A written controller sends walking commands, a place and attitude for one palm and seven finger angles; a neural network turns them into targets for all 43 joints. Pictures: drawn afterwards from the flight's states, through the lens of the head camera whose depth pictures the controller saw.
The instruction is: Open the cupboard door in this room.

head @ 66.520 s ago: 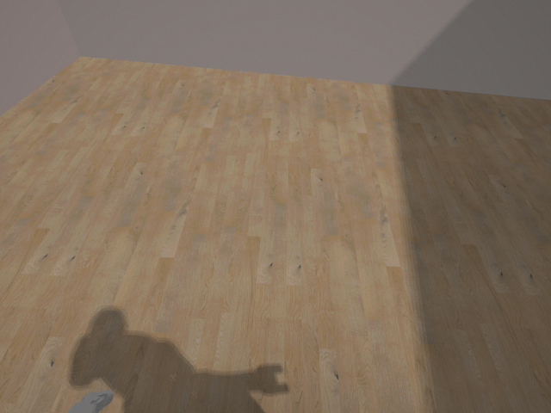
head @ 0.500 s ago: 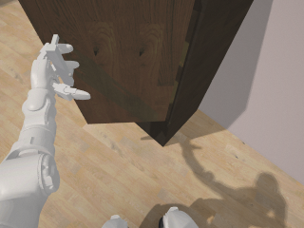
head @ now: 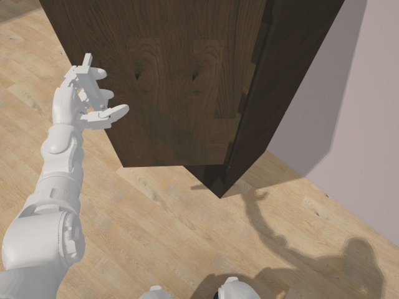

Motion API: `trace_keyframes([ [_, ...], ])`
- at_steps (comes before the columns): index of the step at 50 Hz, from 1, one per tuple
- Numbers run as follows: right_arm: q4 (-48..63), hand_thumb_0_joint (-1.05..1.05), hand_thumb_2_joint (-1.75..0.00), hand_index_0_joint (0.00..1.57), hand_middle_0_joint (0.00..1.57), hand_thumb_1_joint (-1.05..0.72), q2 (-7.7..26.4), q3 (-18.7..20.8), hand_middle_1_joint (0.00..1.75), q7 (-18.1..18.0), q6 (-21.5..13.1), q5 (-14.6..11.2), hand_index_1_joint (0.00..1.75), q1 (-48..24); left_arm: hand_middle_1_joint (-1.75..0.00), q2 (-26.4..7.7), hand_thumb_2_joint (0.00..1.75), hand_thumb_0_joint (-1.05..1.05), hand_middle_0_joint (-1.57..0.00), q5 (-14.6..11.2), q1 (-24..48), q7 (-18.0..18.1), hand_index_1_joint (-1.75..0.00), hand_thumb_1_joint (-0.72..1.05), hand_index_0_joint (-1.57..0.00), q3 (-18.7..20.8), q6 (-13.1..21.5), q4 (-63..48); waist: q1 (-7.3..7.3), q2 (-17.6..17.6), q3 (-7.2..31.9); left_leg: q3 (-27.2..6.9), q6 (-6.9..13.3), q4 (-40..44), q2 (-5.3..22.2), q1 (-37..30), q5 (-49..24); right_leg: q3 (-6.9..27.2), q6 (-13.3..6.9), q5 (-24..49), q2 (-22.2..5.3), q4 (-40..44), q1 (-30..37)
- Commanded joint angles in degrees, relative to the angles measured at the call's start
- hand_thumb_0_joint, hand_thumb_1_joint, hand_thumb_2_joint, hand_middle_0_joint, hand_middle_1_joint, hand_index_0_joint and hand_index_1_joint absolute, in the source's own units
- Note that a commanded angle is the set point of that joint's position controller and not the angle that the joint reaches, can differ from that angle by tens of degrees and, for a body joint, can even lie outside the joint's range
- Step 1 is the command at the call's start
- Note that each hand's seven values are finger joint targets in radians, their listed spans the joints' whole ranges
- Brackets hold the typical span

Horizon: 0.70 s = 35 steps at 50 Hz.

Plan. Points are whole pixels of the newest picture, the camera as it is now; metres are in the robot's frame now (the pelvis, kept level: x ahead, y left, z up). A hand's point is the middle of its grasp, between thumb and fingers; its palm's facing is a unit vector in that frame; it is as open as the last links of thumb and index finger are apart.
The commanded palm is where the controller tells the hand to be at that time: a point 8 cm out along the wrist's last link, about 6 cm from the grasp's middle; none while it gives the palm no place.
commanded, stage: close the thumb around the handle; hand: left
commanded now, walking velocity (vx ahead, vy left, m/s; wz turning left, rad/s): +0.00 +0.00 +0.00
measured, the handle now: (96, 87) +0.54 +0.20 +0.08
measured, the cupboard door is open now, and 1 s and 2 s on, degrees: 47 72 91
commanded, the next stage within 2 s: pull the door open along its arc in 0.32 s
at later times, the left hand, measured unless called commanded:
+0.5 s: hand (102, 103) +0.48 +0.17 +0.09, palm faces +0.02 -1.00 -0.02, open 5.8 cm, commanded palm +0.45 +0.22 +0.08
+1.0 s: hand (119, 163) +0.35 +0.13 +0.09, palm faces +0.06 -0.99 +0.08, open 6.2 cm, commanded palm +0.29 +0.21 +0.08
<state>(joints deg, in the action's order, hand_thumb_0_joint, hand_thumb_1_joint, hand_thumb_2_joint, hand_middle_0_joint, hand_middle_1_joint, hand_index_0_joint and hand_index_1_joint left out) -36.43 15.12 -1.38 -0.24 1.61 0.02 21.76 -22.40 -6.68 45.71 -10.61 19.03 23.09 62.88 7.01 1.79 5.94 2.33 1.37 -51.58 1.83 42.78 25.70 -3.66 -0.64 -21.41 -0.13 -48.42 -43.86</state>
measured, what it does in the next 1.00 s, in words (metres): stands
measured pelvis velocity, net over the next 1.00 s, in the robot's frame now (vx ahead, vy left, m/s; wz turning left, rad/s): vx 0.02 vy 0.00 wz -0.02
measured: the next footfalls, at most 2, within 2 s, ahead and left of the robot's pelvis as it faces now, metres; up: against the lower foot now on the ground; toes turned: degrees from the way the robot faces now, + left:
none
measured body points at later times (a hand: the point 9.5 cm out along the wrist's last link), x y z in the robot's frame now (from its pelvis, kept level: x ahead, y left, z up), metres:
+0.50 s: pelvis -0.01 +0.00 +0.00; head +0.10 +0.01 +0.43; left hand +0.48 +0.23 +0.09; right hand +0.01 -0.27 -0.12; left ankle -0.01 +0.10 -0.69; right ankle +0.01 -0.12 -0.69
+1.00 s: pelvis +0.02 +0.00 +0.02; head +0.06 -0.01 +0.47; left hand +0.34 +0.18 +0.09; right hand +0.15 -0.24 -0.08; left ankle -0.01 +0.10 -0.69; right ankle +0.01 -0.12 -0.69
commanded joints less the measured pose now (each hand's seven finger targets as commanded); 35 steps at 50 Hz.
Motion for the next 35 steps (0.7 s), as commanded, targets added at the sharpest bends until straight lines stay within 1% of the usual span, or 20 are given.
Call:
trace_keyframes([
  [1,3.5,0.00,-0.90,0.20,0.20,-0.90,9.5,3.5,0.30,-0.9,-1.0,-0.2,0.30,7.6,-1.32,-12.8,0.78,0.00,-0.38,-0.7,25.0,-0.7,-1.32,0.62,-0.38,1.8,4.5,-12.4,0.67,2.0,23.8,-3.7,-0.2,5.0,-1.1,-13.5,-23.4,2.1,-0.6,20.9,2.2,3.5,12.5],
  [3,3.4,0.00,-0.90,0.20,0.20,-0.90,9.4,3.4,0.30,-0.9,-1.0,-0.2,0.30,7.4,-1.33,-11.2,0.83,0.00,-0.39,-0.7,26.8,-0.8,-1.33,0.73,-0.39,0.1,4.2,-11.7,1.63,1.8,21.8,-3.7,-0.2,5.3,-1.1,-13.0,-21.9,1.9,-0.5,19.5,2.2,3.9,11.2],
  [4,3.6,0.00,-0.90,0.20,0.20,-0.90,9.3,3.4,0.30,-0.9,-1.1,-0.2,0.30,7.5,-1.34,-10.7,0.85,0.00,-0.39,-0.7,27.6,-0.9,-1.34,0.79,-0.39,-0.3,4.5,-12.6,1.58,3.0,22.4,-3.9,-0.2,5.1,-1.1,-13.9,-22.4,1.8,-0.7,19.2,2.3,3.6,10.5],
  [6,3.2,0.00,-0.90,0.20,0.20,-0.90,9.6,3.5,0.30,-1.0,-1.2,-0.1,0.30,7.6,-1.35,-11.9,0.90,0.00,-0.40,-0.6,27.7,-0.8,-1.35,0.90,-0.40,0.7,4.4,-11.8,1.46,3.5,22.8,-4.0,-0.4,5.1,-1.1,-14.2,-22.0,1.9,-0.7,18.7,2.2,3.7,10.2],
  [7,3.3,0.00,-0.90,0.20,0.20,-0.90,9.6,3.4,0.30,-1.0,-1.2,-0.1,0.30,7.6,-1.35,-12.6,0.90,0.00,-0.40,-0.7,26.4,-0.8,-1.35,0.90,-0.40,1.4,4.3,-11.3,0.93,3.0,23.1,-3.8,-0.3,5.1,-1.2,-13.4,-21.6,2.1,-0.7,18.8,2.2,3.7,11.1],
  [11,3.2,0.00,-0.90,0.20,0.20,-0.90,9.7,3.4,0.30,-1.1,-1.2,0.0,0.30,7.9,-1.35,-13.5,0.90,0.00,-0.40,-0.3,27.4,-0.9,-1.35,0.90,-0.40,1.6,4.4,-11.4,1.24,2.6,23.8,-4.0,-0.3,4.9,-1.1,-12.9,-22.1,2.0,-0.6,19.3,2.1,3.4,11.3],
  [12,3.4,0.00,-0.90,0.20,0.20,-0.90,9.6,3.3,0.30,-1.0,-1.2,0.0,0.30,7.9,-1.35,-12.6,0.90,0.00,-0.40,-0.4,26.5,-1.0,-1.35,0.90,-0.40,1.2,4.1,-10.7,1.11,2.9,23.5,-3.8,-0.2,5.0,-1.3,-12.7,-21.6,2.1,-0.6,19.1,2.2,3.6,11.3],
  [13,3.3,0.00,-0.90,0.20,0.20,-0.90,9.8,3.4,0.30,-1.1,-1.1,-0.1,0.30,8.0,-1.35,-13.1,0.90,0.00,-0.40,-0.4,26.6,-1.1,-1.35,0.90,-0.40,1.4,3.9,-10.2,1.46,1.9,22.6,-3.8,-0.2,5.0,-1.1,-12.1,-20.7,2.0,-0.6,18.4,2.2,3.7,11.0],
  [15,3.3,0.00,-0.90,0.20,0.20,-0.90,9.7,3.3,0.30,-1.1,-1.1,-0.1,0.30,8.0,-1.35,-12.5,0.90,0.00,-0.40,-0.4,27.9,-1.1,-1.35,0.90,-0.40,0.8,3.9,-10.7,1.66,3.4,22.5,-4.0,-0.2,5.1,-1.2,-12.7,-20.6,1.9,-0.6,17.7,2.2,3.7,10.0],
  [17,3.2,0.00,-0.90,0.20,0.20,-0.90,10.0,3.2,0.30,-1.2,-1.0,-0.1,0.30,8.0,-1.35,-14.4,0.90,0.00,-0.40,0.2,28.2,-0.9,-1.35,0.90,-0.40,1.8,3.5,-9.1,1.77,2.9,21.2,-4.0,-0.1,5.1,-1.2,-10.7,-18.2,2.2,-0.6,16.2,2.2,4.0,9.9],
  [18,3.2,0.00,-0.90,0.20,0.20,-0.90,9.9,3.1,0.30,-1.2,-1.0,-0.1,0.30,8.3,-1.35,-13.6,0.90,0.00,-0.40,0.3,28.9,-0.9,-1.35,0.90,-0.40,0.9,3.3,-9.0,2.23,1.9,21.3,-4.1,0.1,5.3,-1.2,-10.6,-17.7,2.1,-0.5,15.8,2.2,4.0,9.8],
  [19,3.4,0.00,-0.90,0.20,0.20,-0.90,10.0,3.2,0.30,-1.3,-1.1,0.0,0.30,8.5,-1.35,-14.3,0.90,0.00,-0.40,0.2,29.2,-0.8,-1.35,0.90,-0.40,1.6,3.5,-9.1,1.89,2.5,21.6,-4.1,0.1,5.1,-1.4,-10.6,-18.2,2.1,-0.7,16.1,2.2,3.9,10.2],
  [20,3.2,0.00,-0.90,0.20,0.20,-0.90,9.9,3.2,0.30,-1.2,-1.2,0.0,0.30,8.4,-1.35,-13.7,0.90,0.00,-0.40,0.3,29.5,-0.9,-1.35,0.90,-0.40,1.0,3.4,-9.2,2.19,3.7,22.2,-4.0,0.0,5.1,-1.4,-11.3,-18.0,2.2,-0.5,15.9,2.1,3.9,9.6],
  [21,3.2,0.00,-0.90,0.20,0.20,-0.90,10.0,3.2,0.30,-1.2,-1.2,0.0,0.30,8.5,-1.35,-14.4,0.90,0.00,-0.40,0.3,28.2,-0.9,-1.35,0.90,-0.40,1.8,3.2,-8.2,1.82,2.6,22.5,-3.8,0.1,4.8,-1.4,-10.5,-17.7,2.4,-0.5,15.9,2.1,4.0,10.1],
  [22,3.7,0.00,-0.90,0.20,0.20,-0.90,9.9,3.1,0.30,-1.2,-1.1,0.1,0.30,8.6,-1.35,-13.6,0.90,0.00,-0.40,0.0,26.0,-1.2,-1.35,0.90,-0.40,1.7,2.9,-7.9,1.33,2.3,22.9,-3.7,0.1,5.0,-1.5,-10.1,-17.8,2.3,-0.6,16.3,2.1,3.9,11.0],
  [24,4.3,0.00,-0.90,0.20,0.20,-0.90,9.9,3.4,0.30,-1.1,-1.1,0.1,0.30,8.7,-1.35,-13.8,0.90,0.00,-0.40,-0.2,24.6,-1.6,-1.35,0.90,-0.40,2.0,3.3,-10.3,0.64,3.4,25.6,-3.8,0.0,4.8,-1.4,-12.6,-21.5,2.0,-0.8,18.7,2.2,3.2,11.8],
  [25,4.3,0.00,-0.90,0.20,0.20,-0.90,9.8,3.3,0.30,-0.9,-1.0,0.0,0.30,8.5,-1.35,-13.7,0.90,0.00,-0.40,-0.5,23.4,-1.7,-1.35,0.90,-0.40,2.2,3.2,-10.6,0.10,4.4,25.9,-3.6,-0.2,4.9,-1.3,-12.8,-22.1,2.0,-0.7,19.1,2.2,3.3,11.8],
  [29,6.1,0.00,-0.90,0.20,0.20,-0.90,9.7,3.5,0.30,-0.7,-0.7,-0.3,0.30,7.7,-1.35,-12.1,0.90,0.00,-0.40,-1.7,16.0,-2.2,-1.35,0.90,-0.40,2.0,2.4,-12.9,-1.20,0.8,24.8,-3.0,0.1,5.6,-1.2,-11.5,-22.7,1.8,-0.8,20.7,2.5,3.6,14.9],
  [33,7.9,0.00,-0.90,0.20,0.20,-0.90,9.0,3.9,0.30,-0.2,-0.4,-0.9,0.30,6.0,-1.35,-10.0,0.90,0.00,-0.40,-2.9,7.6,-2.2,-1.35,0.90,-0.40,1.4,1.5,-20.3,-2.97,1.9,24.8,-1.9,0.1,6.7,-1.2,-12.8,-25.6,2.0,-0.8,24.0,2.3,4.3,17.8],
  [35,8.8,0.00,-0.90,0.20,0.20,-0.90,8.7,4.0,0.30,0.0,-0.5,-1.3,0.30,5.0,-1.35,-9.1,0.90,0.00,-0.40,-3.6,1.1,-2.1,-1.35,0.90,-0.40,1.2,1.1,-24.0,-4.10,1.2,24.0,-1.5,0.2,7.3,-1.1,-12.6,-27.2,2.1,-0.9,25.6,2.2,4.5,19.8],
])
